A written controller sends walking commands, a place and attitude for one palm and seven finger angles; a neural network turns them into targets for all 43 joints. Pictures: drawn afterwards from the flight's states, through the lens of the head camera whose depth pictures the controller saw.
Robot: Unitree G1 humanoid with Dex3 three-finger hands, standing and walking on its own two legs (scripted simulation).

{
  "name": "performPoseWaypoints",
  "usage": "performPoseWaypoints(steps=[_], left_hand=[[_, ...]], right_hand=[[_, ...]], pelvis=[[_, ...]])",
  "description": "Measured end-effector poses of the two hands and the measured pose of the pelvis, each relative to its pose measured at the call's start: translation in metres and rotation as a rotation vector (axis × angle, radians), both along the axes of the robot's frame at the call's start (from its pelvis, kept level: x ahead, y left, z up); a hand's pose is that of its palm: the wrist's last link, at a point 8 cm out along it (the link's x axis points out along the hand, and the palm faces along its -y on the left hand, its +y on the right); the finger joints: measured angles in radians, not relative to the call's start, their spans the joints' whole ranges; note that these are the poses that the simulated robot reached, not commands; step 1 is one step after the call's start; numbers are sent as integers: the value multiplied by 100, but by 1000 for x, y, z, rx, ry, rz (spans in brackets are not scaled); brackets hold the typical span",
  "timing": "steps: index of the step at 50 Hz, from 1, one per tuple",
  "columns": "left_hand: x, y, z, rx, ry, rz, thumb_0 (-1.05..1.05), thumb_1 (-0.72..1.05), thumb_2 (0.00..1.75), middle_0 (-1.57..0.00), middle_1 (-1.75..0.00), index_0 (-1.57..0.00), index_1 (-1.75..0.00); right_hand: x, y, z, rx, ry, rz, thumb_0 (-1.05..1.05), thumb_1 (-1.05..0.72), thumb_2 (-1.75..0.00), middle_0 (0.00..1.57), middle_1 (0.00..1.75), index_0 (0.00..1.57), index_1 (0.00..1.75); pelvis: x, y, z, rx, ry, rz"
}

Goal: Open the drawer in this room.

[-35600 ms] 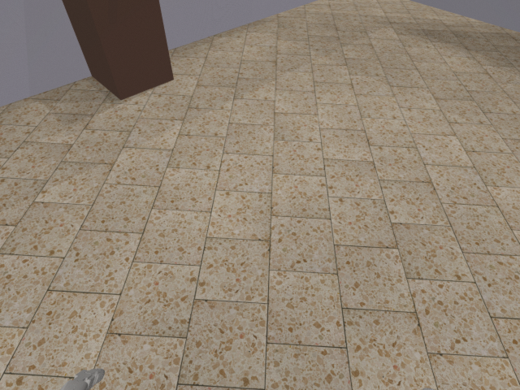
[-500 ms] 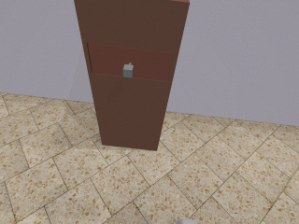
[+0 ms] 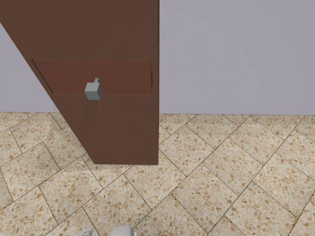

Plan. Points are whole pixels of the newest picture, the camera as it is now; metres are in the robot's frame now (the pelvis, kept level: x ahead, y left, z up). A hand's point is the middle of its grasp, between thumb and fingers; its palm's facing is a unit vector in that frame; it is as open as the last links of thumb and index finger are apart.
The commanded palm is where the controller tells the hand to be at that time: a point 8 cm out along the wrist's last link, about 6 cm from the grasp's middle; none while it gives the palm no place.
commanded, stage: come to a stop and stand still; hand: left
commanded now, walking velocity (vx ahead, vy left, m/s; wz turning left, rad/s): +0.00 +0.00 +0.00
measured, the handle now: (95, 87) +0.57 +0.24 +0.00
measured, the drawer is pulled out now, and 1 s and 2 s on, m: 0.00 0.00 0.00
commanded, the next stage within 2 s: look again from close up in 1.38 s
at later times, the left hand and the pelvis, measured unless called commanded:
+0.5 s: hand out of the picture +0.07 +0.19 -0.17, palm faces +0.06 -0.97 -0.25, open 7.4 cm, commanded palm none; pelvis +0.04 -0.01 +0.00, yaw -2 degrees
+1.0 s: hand out of the picture +0.02 +0.13 -0.17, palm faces +0.04 -0.98 -0.21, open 7.3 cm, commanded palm none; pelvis -0.03 -0.05 -0.01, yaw +0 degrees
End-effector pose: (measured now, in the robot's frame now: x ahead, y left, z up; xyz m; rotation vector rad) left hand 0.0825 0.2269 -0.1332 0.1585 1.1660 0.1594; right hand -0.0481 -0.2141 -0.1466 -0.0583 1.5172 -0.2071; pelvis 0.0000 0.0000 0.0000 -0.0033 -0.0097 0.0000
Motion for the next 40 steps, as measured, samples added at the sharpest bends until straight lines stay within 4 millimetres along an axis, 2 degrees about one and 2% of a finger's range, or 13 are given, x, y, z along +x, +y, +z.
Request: performPoseWaypoints(steps=[4,8,12,15,18,22,26,29,33,36,40], left_hand=[[-8,5,6,25,69,12,-3,95,90,-21,-30,-20,-30],[-17,3,3,6,138,34,-1,93,90,-20,-30,-19,-30],[-22,2,-7,-24,188,70,-1,92,90,-20,-30,-19,-30],[-24,5,-15,-34,212,95,0,92,90,-20,-30,-20,-30],[-24,6,-15,-29,232,96,0,91,90,-20,-30,-19,-30],[-23,8,-7,2,241,85,0,91,90,-20,-30,-19,-30],[-22,6,0,49,220,66,0,91,90,-20,-30,-19,-30],[-24,0,-3,99,176,30,0,91,90,-20,-30,-19,-30],[-27,-14,2,100,98,14,0,91,90,-20,-30,-19,-30],[-27,-21,0,83,48,12,0,91,90,-20,-30,-20,-30],[-23,-30,-14,31,-1,4,0,91,90,-21,-30,-20,-30]], right_hand=[[91,-20,7,-37,-179,64,0,-91,-90,19,30,20,30],[159,-19,14,-50,-294,115,0,-91,-90,19,29,19,30],[202,-6,15,-48,-345,154,0,-91,-90,19,29,19,30],[216,7,15,-43,-350,174,0,-91,-90,19,30,20,30],[218,14,15,-31,-345,175,0,-91,-90,20,30,20,30],[207,11,8,-12,-318,158,0,-91,-90,20,30,20,30],[189,-10,0,-3,-301,134,-1,-91,-90,20,30,20,30],[174,-34,-11,-2,-314,103,0,-91,-90,20,30,20,30],[151,-59,-13,-33,-324,80,0,-91,-90,20,30,20,30],[134,-65,-5,-53,-330,63,0,-91,-90,20,30,20,30],[110,-63,0,-75,-342,78,1,-91,-90,19,30,20,30]], pelvis=[[21,-3,7,-2,11,1],[40,0,8,-6,11,-10],[57,8,3,-15,-1,-9],[65,12,0,4,-13,-9],[64,11,0,21,-12,-22],[54,5,2,16,-1,-23],[42,-10,0,23,9,-29],[34,-24,-11,36,21,-49],[25,-27,-13,-4,-21,-23],[19,-31,-13,-3,-40,-8],[8,-35,-18,-20,-48,12]])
